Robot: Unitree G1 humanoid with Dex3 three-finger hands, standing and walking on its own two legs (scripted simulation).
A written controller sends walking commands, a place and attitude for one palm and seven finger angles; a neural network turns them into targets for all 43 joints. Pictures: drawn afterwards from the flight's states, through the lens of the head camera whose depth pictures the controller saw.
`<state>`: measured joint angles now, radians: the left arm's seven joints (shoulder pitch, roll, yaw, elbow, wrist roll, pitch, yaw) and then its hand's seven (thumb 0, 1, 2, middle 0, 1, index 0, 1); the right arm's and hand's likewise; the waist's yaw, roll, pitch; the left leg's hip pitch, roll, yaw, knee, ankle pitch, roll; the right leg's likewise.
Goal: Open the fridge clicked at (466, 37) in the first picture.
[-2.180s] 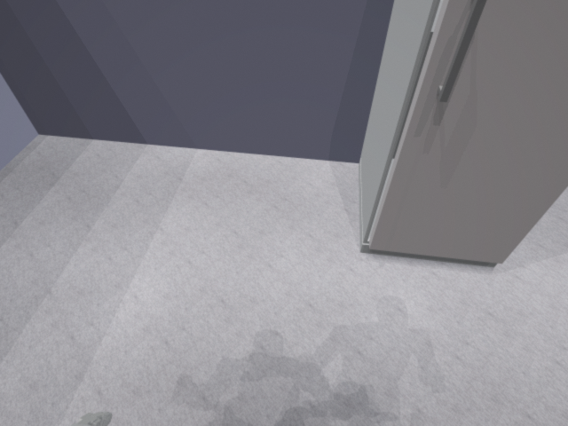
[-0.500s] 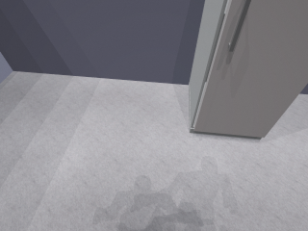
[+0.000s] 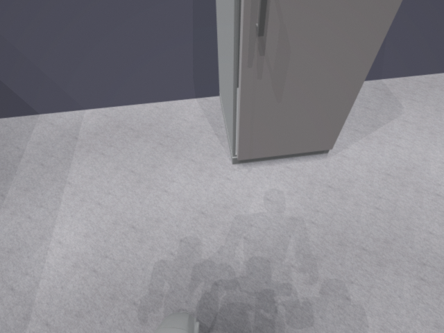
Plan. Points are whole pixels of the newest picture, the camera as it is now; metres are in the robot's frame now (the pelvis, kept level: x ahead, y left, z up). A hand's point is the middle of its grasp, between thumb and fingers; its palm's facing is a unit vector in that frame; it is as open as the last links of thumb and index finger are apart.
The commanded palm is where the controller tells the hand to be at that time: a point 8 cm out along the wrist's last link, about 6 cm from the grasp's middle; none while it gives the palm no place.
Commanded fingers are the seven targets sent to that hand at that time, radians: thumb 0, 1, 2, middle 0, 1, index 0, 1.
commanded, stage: walk to a spot facing it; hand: left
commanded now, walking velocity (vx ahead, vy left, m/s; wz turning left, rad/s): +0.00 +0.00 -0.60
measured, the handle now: out of the picture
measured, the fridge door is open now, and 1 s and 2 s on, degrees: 0 0 0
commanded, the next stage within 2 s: none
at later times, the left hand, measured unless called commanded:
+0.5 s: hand (115, 326) +0.14 +0.24 -0.16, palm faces -0.27 -0.94 -0.23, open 7.4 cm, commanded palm none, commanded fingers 0.00 0.90 0.90 -0.20 -0.30 -0.20 -0.30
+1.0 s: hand (156, 301) +0.20 +0.17 -0.18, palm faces -0.55 -0.81 -0.19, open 7.4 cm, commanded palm none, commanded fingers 0.00 0.90 0.90 -0.20 -0.30 -0.20 -0.30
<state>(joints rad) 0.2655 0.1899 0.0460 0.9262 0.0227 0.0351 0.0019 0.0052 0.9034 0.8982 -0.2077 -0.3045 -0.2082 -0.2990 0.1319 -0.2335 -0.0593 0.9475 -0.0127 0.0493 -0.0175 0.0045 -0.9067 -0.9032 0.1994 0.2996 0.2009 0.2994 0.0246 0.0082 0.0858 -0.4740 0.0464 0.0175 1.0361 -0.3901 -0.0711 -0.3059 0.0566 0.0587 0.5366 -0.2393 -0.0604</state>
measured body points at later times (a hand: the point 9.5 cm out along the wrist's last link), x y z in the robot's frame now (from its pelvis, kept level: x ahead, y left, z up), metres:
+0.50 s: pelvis -0.02 +0.06 +0.00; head +0.02 +0.06 +0.45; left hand +0.15 +0.29 -0.14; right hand -0.03 -0.21 -0.13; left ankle -0.01 +0.16 -0.74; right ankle -0.06 -0.08 -0.68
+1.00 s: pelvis +0.03 +0.04 -0.01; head +0.05 +0.06 +0.44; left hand +0.23 +0.22 -0.17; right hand -0.07 -0.22 -0.13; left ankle +0.09 +0.12 -0.74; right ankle -0.08 -0.07 -0.73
